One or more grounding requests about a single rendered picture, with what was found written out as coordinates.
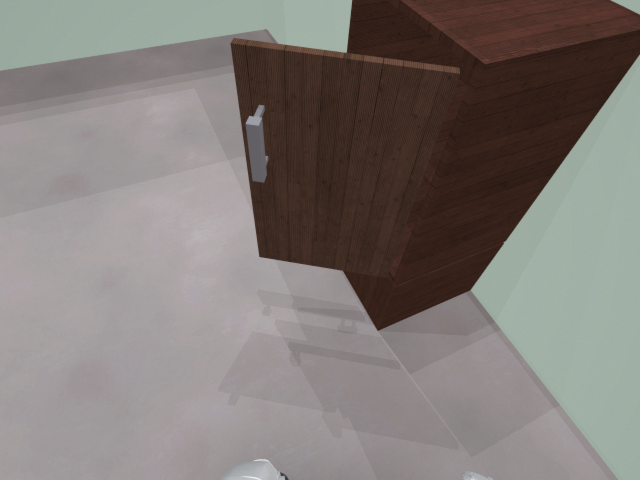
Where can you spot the handle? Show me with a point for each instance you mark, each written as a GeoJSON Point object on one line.
{"type": "Point", "coordinates": [255, 137]}

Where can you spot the cupboard door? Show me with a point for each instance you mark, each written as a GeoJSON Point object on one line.
{"type": "Point", "coordinates": [348, 138]}

